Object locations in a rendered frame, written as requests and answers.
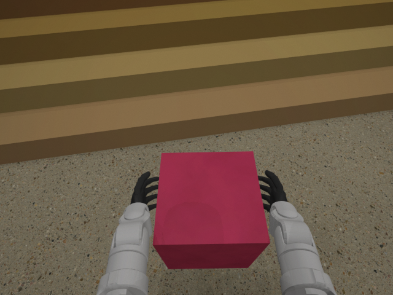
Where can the right robot hand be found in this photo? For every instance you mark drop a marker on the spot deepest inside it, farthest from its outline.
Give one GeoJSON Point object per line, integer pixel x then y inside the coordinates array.
{"type": "Point", "coordinates": [275, 189]}

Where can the left robot hand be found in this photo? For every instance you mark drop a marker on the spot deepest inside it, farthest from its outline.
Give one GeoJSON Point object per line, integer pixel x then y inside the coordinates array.
{"type": "Point", "coordinates": [140, 190]}

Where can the carton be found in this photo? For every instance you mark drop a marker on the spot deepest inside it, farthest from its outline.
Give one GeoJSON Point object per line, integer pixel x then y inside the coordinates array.
{"type": "Point", "coordinates": [209, 212]}

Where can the right robot forearm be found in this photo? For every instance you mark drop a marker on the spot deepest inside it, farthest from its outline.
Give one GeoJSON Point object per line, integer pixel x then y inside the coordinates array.
{"type": "Point", "coordinates": [301, 269]}

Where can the left robot forearm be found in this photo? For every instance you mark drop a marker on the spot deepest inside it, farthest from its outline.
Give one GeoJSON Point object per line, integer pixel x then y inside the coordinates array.
{"type": "Point", "coordinates": [129, 253]}

